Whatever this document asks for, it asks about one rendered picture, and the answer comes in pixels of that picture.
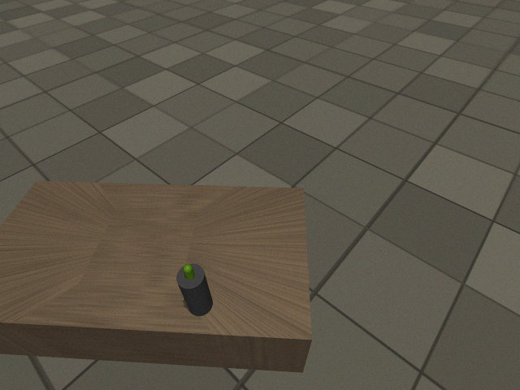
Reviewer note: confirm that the bottle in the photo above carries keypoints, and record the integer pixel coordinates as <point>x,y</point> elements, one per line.
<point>195,290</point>

